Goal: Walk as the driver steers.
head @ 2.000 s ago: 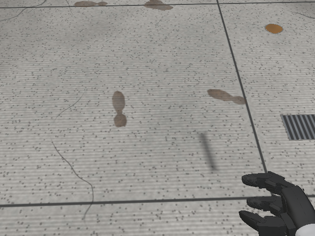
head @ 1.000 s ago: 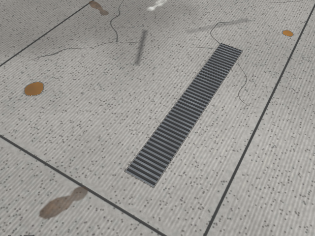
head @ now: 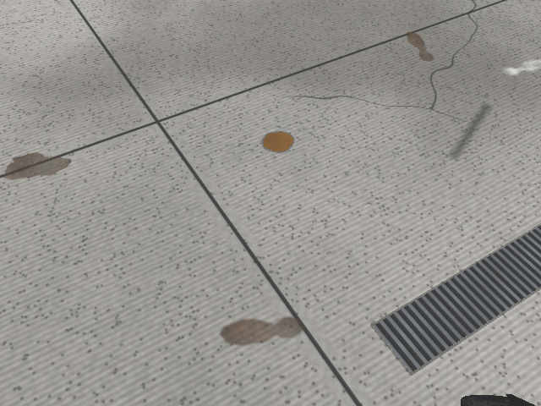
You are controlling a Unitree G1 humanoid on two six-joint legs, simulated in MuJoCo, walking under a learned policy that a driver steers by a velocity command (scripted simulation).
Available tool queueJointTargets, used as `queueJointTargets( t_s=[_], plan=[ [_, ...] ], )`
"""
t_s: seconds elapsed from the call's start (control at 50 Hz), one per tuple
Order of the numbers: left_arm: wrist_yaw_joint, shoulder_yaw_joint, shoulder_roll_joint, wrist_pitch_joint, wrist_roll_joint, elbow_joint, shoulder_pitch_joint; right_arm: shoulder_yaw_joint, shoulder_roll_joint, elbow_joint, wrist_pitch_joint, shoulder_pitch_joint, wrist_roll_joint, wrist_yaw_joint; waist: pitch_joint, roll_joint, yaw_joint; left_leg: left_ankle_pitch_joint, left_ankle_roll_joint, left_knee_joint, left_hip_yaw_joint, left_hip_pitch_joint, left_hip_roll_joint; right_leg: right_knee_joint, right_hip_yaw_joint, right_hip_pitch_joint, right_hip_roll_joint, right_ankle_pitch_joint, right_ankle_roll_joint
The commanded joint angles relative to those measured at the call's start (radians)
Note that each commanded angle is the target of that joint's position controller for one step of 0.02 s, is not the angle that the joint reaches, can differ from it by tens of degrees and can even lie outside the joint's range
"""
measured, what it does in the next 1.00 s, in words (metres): steps on the spot, turning right: right foot, then left foot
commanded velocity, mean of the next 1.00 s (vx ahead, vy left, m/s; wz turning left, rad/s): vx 0.13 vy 0.00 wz -0.35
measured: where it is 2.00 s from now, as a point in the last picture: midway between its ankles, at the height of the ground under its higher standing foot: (286, 249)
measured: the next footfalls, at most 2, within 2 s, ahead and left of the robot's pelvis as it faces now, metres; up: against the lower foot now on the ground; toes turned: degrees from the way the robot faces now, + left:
right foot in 0.10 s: +0.03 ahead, -0.13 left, +0.00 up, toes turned -6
left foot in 0.48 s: +0.12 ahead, +0.08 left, +0.00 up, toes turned -31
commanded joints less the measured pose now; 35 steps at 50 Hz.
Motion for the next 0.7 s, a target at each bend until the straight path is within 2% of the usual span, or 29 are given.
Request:
queueJointTargets(
  t_s=[0.02, 0.06, 0.08, 0.1, 0.12, 0.14, 0.16, 0.18, 0.2, 0.22, 0.24, 0.26, 0.32, 0.36, 0.4, 0.44, 0.46, 0.48, 0.5, 0.52, 0.54, 0.56, 0.58, 0.6, 0.66, 0.68, 0.7],
  plan=[
    [-0.004, 0.031, 0.137, -0.023, -0.013, -0.12, -0.091, -0.069, -0.217, -0.03, -0.003, 0.026, 0.011, -0.009, -0.005, 0.158, -0.061, 0.17, 0.176, -0.15, -0.221, 0.063, 0.332, -0.037, -0.035, -0.011, 0.014, -0.067, -0.03],
    [-0.012, 0.029, 0.118, -0.027, -0.014, -0.116, -0.044, -0.072, -0.212, -0.027, 0.006, 0.022, 0.026, -0.022, -0.03, 0.14, -0.038, 0.343, 0.166, -0.09, -0.209, 0.131, 0.352, -0.106, -0.05, 0.004, 0.023, -0.034, -0.05],
    [-0.017, 0.028, 0.111, -0.028, -0.013, -0.112, -0.016, -0.074, -0.207, -0.025, 0.01, 0.02, 0.034, -0.028, -0.042, 0.129, -0.023, 0.38, 0.142, -0.055, -0.183, 0.145, 0.344, -0.177, -0.052, 0.037, 0.028, 0.043, -0.065],
    [-0.018, 0.033, 0.126, -0.029, -0.009, -0.114, -0.001, -0.077, -0.196, -0.023, 0.011, 0.03, 0.038, -0.032, -0.048, 0.097, -0.019, 0.329, 0.094, -0.001, -0.138, 0.133, 0.305, -0.252, -0.01, 0.079, 0.017, 0.19, -0.093],
    [-0.01, 0.055, 0.199, -0.029, -0.003, -0.118, 0.025, -0.077, -0.173, -0.045, 0.003, 0.027, 0.02, -0.036, -0.071, -0.052, -0.039, 0.222, 0.02, 0.159, -0.033, 0.053, 0.203, -0.283, 0.163, 0.154, -0.077, 0.475, -0.154],
    [-0.005, 0.074, 0.254, -0.03, -0.007, -0.121, 0.035, -0.072, -0.147, -0.084, -0.005, -0.048, 0.0, -0.035, -0.055, -0.219, -0.032, 0.015, -0.075, 0.317, 0.084, -0.146, 0.031, -0.347, 0.413, 0.237, -0.198, 0.617, -0.291],
    [-0.003, 0.073, 0.238, -0.036, 0.014, -0.117, 0.119, -0.067, -0.134, -0.108, -0.011, -0.139, -0.001, -0.034, -0.073, -0.265, 0.054, -0.379, -0.1, 0.51, 0.011, -0.34, -0.039, -0.424, 0.573, 0.366, -0.281, 0.654, -0.399],
    [0.002, 0.069, 0.225, -0.048, 0.027, -0.115, 0.126, -0.071, -0.131, -0.102, -0.014, -0.117, 0.013, -0.027, -0.106, -0.178, 0.043, -0.405, -0.101, 0.646, -0.067, -0.387, -0.01, -0.419, 0.545, 0.412, -0.273, 0.621, -0.395],
    [0.006, 0.07, 0.215, -0.052, 0.014, -0.127, 0.073, -0.072, -0.123, -0.082, -0.01, -0.088, 0.024, -0.022, -0.108, -0.1, 0.007, -0.347, -0.105, 0.683, -0.088, -0.402, 0.011, -0.392, 0.474, 0.414, -0.222, 0.611, -0.346],
    [0.012, 0.07, 0.208, -0.046, -0.006, -0.141, 0.016, -0.075, -0.128, -0.074, -0.009, -0.072, 0.024, -0.02, -0.093, -0.059, -0.019, -0.28, -0.112, 0.635, -0.091, -0.409, 0.028, -0.383, 0.416, 0.395, -0.183, 0.594, -0.302],
    [0.021, 0.066, 0.189, -0.034, -0.019, -0.155, -0.024, -0.076, -0.127, -0.071, -0.01, -0.08, 0.022, -0.021, -0.101, -0.058, -0.027, -0.227, -0.122, 0.564, -0.088, -0.382, 0.04, -0.381, 0.382, 0.378, -0.15, 0.57, -0.272],
    [0.027, 0.067, 0.185, -0.019, -0.022, -0.161, -0.037, -0.072, -0.106, -0.071, -0.014, -0.087, 0.023, -0.017, -0.102, -0.067, -0.028, -0.192, -0.136, 0.504, -0.065, -0.345, 0.024, -0.377, 0.366, 0.355, -0.117, 0.573, -0.261],
    [0.038, 0.08, 0.202, 0.009, -0.015, -0.173, -0.026, -0.066, -0.085, -0.055, -0.024, -0.08, 0.034, -0.004, -0.134, -0.098, -0.018, -0.14, -0.151, 0.325, -0.059, -0.255, -0.006, -0.355, 0.383, 0.338, -0.083, 0.534, -0.25],
    [0.036, 0.087, 0.214, 0.017, -0.017, -0.184, -0.034, -0.068, -0.095, -0.046, -0.031, -0.069, 0.037, 0.003, -0.139, -0.125, -0.012, -0.114, -0.148, 0.22, -0.061, -0.178, -0.02, -0.352, 0.423, 0.294, -0.076, 0.488, -0.244],
    [0.03, 0.09, 0.219, 0.022, -0.019, -0.196, -0.054, -0.077, -0.121, -0.035, -0.037, -0.038, 0.042, 0.008, -0.134, -0.162, -0.016, -0.093, -0.142, 0.122, -0.063, -0.107, -0.028, -0.351, 0.474, 0.255, -0.064, 0.444, -0.235],
    [0.027, 0.087, 0.211, 0.025, -0.03, -0.209, -0.094, -0.092, -0.144, -0.013, -0.044, 0.024, 0.044, 0.011, -0.125, -0.175, -0.048, 0.008, -0.126, -0.064, -0.056, 0.004, -0.018, -0.325, 0.505, 0.211, -0.032, 0.349, -0.201],
    [0.027, 0.08, 0.189, 0.025, -0.033, -0.215, -0.099, -0.103, -0.164, 0.004, -0.046, 0.058, 0.042, 0.007, -0.128, -0.156, -0.057, 0.101, -0.108, -0.16, -0.063, 0.107, 0.028, -0.287, 0.488, 0.15, 0.007, 0.228, -0.164],
    [0.024, 0.063, 0.13, 0.027, -0.019, -0.209, -0.037, -0.117, -0.224, -0.003, -0.041, 0.075, 0.028, -0.001, -0.164, 0.003, -0.026, 0.092, -0.033, -0.197, -0.243, 0.245, 0.232, -0.112, 0.393, 0.027, 0.09, -0.091, -0.112],
    [0.022, 0.061, 0.119, 0.016, -0.015, -0.231, -0.003, -0.122, -0.28, -0.012, -0.034, 0.041, -0.013, 0.002, -0.108, 0.287, 0.025, 0.182, 0.125, -0.245, -0.54, 0.218, 0.431, 0.1, 0.223, -0.175, 0.217, -0.334, -0.062],
    [0.02, 0.081, 0.2, 0.003, 0.003, -0.216, 0.019, -0.113, -0.24, -0.034, -0.044, 0.004, -0.023, 0.003, -0.076, 0.256, 0.032, 0.187, 0.203, -0.255, -0.589, 0.152, 0.499, 0.306, 0.204, -0.201, 0.121, -0.308, -0.026],
    [0.018, 0.094, 0.244, 0.004, -0.003, -0.189, 0.005, -0.095, -0.18, -0.044, -0.046, -0.035, -0.012, -0.003, -0.048, 0.167, 0.029, 0.161, 0.187, -0.237, -0.461, 0.101, 0.437, 0.385, 0.181, -0.183, 0.096, -0.232, -0.011],
    [0.021, 0.092, 0.228, 0.01, -0.001, -0.166, 0.007, -0.087, -0.157, -0.046, -0.043, -0.059, 0.003, -0.009, -0.029, 0.117, 0.031, 0.126, 0.147, -0.223, -0.355, 0.08, 0.36, 0.42, 0.162, -0.17, 0.09, -0.171, 0.004],
    [0.023, 0.083, 0.201, 0.015, 0.002, -0.16, 0.003, -0.082, -0.15, -0.04, -0.04, -0.059, 0.018, -0.015, -0.021, 0.112, 0.017, 0.144, 0.137, -0.218, -0.302, 0.084, 0.324, 0.461, 0.151, -0.182, 0.093, -0.122, 0.016],
    [0.019, 0.07, 0.168, 0.016, 0.0, -0.164, -0.007, -0.078, -0.153, -0.032, -0.037, -0.04, 0.023, -0.02, -0.014, 0.114, 0.005, 0.213, 0.142, -0.215, -0.255, 0.083, 0.305, 0.471, 0.134, -0.182, 0.096, -0.1, 0.026],
    [0.018, 0.044, 0.12, 0.008, -0.006, -0.192, -0.077, -0.078, -0.166, 0.0, -0.027, 0.046, 0.016, -0.025, -0.044, 0.153, -0.043, 0.332, 0.166, -0.197, -0.191, 0.179, 0.293, 0.331, 0.094, -0.179, 0.089, -0.095, 0.042],
    [0.019, 0.031, 0.097, 0.005, 0.003, -0.196, -0.093, -0.072, -0.157, 0.01, -0.027, 0.06, 0.017, -0.022, -0.066, 0.16, -0.05, 0.353, 0.169, -0.184, -0.191, 0.187, 0.291, 0.245, 0.1, -0.128, 0.076, -0.111, 0.042],
    [0.017, 0.016, 0.062, 0.004, 0.015, -0.193, -0.089, -0.062, -0.14, 0.015, -0.027, 0.044, 0.019, -0.016, -0.086, 0.17, -0.036, 0.352, 0.16, -0.174, -0.172, 0.164, 0.277, 0.124, 0.085, -0.038, 0.053, -0.126, 0.039]
  ],
)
